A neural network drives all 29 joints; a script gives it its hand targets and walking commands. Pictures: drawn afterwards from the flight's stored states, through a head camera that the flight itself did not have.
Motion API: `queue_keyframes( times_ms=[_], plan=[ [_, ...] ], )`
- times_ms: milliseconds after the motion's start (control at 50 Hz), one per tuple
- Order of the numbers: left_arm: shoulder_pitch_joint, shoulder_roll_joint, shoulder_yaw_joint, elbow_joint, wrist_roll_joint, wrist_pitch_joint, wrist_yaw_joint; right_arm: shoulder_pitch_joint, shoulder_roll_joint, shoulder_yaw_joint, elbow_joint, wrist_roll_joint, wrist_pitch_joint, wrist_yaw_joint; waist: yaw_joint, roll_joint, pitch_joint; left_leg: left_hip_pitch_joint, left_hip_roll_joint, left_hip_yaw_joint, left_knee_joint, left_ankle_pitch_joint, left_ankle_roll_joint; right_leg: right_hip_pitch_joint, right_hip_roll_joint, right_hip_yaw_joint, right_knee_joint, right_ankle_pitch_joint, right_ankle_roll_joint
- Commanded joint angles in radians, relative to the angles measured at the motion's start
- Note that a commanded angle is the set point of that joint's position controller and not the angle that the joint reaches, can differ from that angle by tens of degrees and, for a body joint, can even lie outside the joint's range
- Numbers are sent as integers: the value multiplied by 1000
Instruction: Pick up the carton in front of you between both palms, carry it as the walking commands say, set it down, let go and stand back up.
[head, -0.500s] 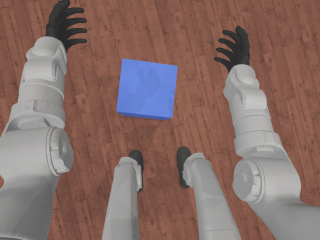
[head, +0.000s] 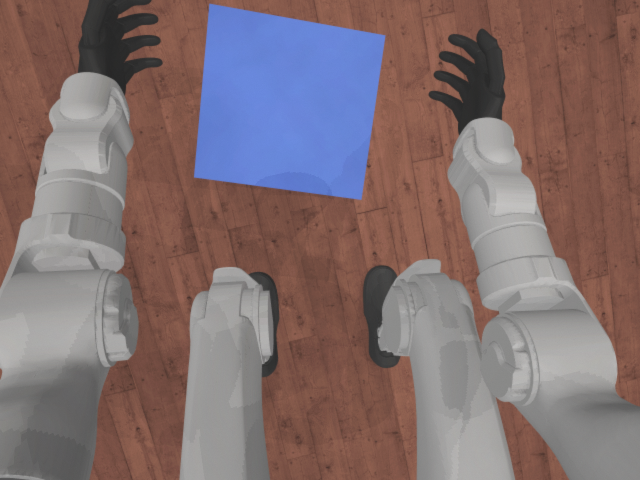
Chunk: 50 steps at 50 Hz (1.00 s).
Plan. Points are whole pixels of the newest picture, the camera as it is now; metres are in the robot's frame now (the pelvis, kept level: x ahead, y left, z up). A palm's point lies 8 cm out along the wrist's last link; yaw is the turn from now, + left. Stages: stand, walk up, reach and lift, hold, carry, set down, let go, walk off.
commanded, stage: reach and lift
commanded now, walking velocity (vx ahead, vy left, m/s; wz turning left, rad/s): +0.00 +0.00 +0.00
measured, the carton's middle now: (288, 123) +0.49 +0.07 -0.35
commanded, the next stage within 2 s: none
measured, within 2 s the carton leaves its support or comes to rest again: leaves its support in 1.16 s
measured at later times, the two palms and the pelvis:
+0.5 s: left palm (167, 98) +0.51 +0.23 -0.30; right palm (435, 113) +0.50 -0.13 -0.27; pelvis -0.02 +0.00 -0.10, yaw -1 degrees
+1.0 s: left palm (177, 90) +0.52 +0.21 -0.27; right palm (407, 116) +0.50 -0.09 -0.26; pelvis -0.03 +0.00 -0.10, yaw -1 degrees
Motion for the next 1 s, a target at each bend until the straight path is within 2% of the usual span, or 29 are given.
queue_keyframes(
  times_ms=[0, 100, 180, 280, 320, 360, 520, 580, 640, 760, 840, 880, 940, 980],
  plan=[
    [-330, 184, -21, -122, -50, -14, 3, -239, -94, 36, -127, 47, -2, -24, 17, 126, -1216, 753, -32, 22, -74, 405, -33, 539, 71, -85, -18, 330, 24],
    [-435, 200, -64, 4, -76, 1, -5, -352, -104, 34, -23, 62, 22, -37, 14, 125, -1025, 581, -3, 23, -27, 163, -21, 494, 52, -75, 43, 162, 22],
    [-493, 203, -88, 117, -79, -10, -10, -424, -120, 18, 91, 50, 8, -29, 11, 119, -885, 495, 13, 6, 19, 93, -16, 441, 41, -64, 103, 112, 21],
    [-543, 200, -121, 192, -93, -36, -5, -489, -135, 27, 186, 62, -27, -15, 16, 106, -800, 463, 22, -12, 79, 124, -18, 406, 36, -61, 179, 142, 19],
    [-566, 204, -139, 184, -96, -52, 3, -486, -110, 55, 247, 100, -40, -2, 37, 129, -813, 494, 24, -12, 99, 179, -19, 383, 39, -61, 211, 187, 20],
    [-574, 209, -146, 167, -94, -62, 11, -467, -97, 71, 295, 126, -47, 7, 43, 144, -829, 535, 25, -13, 120, 232, -20, 359, 45, -62, 234, 218, 20],
    [-550, 170, -186, 52, -104, -68, 34, -399, -70, 99, 278, 182, -75, -6, 51, 203, -975, 701, 23, -15, 165, 394, -25, 317, 66, -81, 269, 302, 26],
    [-523, 147, -177, 70, -91, -58, 40, -385, -81, 78, 292, 165, -73, -7, 43, 204, -904, 680, 22, -25, 148, 361, -26, 251, 68, -87, 262, 256, 26],
    [-515, 114, -176, 115, -82, -51, 35, -403, -97, 39, 306, 128, -76, -2, 28, 179, -787, 591, 19, -39, 130, 286, -22, 206, 63, -82, 254, 205, 24],
    [-551, 52, -205, 165, -82, -50, 25, -476, -89, 7, 305, 91, -88, 3, 18, 136, -734, 503, 16, -45, 113, 216, -16, 232, 61, -81, 245, 179, 20],
    [-592, -45, -240, 183, -81, -50, 25, -526, 8, 23, 315, 75, -94, 7, 18, 126, -715, 473, 3, -43, 99, 177, -10, 269, 78, -79, 240, 169, 17],
    [-620, -135, -251, 187, -71, -46, 13, -551, 81, 10, 323, 43, -93, 12, 6, 133, -717, 474, -7, -38, 103, 168, -11, 291, 90, -79, 238, 171, 14],
    [-744, -532, -329, 174, -66, -18, -70, -707, 428, 55, 298, 4, -71, 90, 4, 147, -708, 468, -35, -37, 115, 169, -10, 261, 117, -82, 255, 176, -4],
    [-748, -701, -304, 175, -36, 10, -128, -783, 573, 49, 278, -26, -38, 145, 17, 146, -686, 443, -51, -15, 127, 146, -9, 254, 128, -88, 261, 145, -10]
  ],
)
